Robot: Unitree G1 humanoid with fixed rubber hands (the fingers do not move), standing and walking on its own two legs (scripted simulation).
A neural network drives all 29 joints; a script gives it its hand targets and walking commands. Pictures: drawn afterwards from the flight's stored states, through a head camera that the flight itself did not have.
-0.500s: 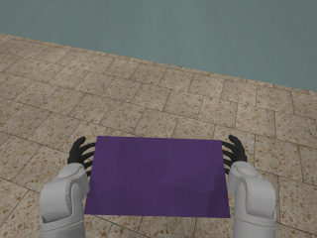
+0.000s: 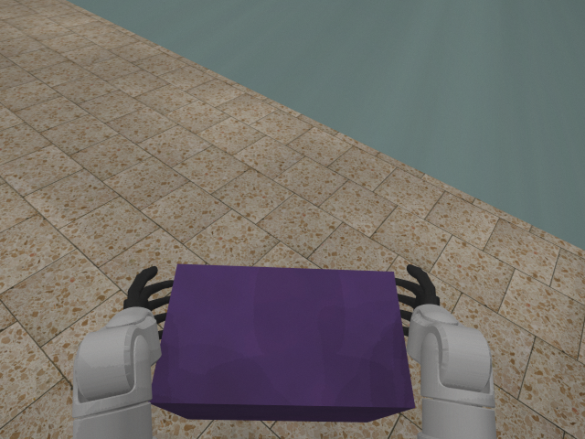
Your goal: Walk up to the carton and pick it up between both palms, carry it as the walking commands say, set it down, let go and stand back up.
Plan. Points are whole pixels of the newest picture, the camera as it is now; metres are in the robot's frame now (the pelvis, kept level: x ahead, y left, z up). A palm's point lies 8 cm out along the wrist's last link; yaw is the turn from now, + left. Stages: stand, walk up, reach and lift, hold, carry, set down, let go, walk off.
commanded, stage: carry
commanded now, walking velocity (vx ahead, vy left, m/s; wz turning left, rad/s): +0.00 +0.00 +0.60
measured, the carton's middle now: (282, 351) +0.27 +0.01 -0.03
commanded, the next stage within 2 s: none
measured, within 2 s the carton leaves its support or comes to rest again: neither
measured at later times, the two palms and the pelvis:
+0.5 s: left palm (72, 409) +0.16 +0.21 +0.09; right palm (413, 339) +0.23 -0.14 +0.09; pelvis -0.06 -0.01 +0.01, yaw +14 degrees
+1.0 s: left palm out of the picture -0.01 +0.34 +0.05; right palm (252, 382) +0.20 +0.05 +0.05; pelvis -0.13 +0.04 +0.00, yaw +33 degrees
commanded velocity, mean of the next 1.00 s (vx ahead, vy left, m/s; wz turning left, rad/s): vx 0.00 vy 0.00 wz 0.60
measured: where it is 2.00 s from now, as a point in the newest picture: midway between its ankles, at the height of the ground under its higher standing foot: outside the picture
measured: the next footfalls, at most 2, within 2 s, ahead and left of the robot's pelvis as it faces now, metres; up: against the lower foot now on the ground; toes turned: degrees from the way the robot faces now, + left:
right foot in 0.34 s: -0.03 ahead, -0.11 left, +0.00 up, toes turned +3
left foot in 0.72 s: -0.07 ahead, +0.17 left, +0.00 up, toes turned +30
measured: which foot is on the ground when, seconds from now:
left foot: down 0.00-0.36, up 0.38-0.70, down 0.72-1.00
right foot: up 0.00-0.32, down 0.34-0.74, up 0.76-1.00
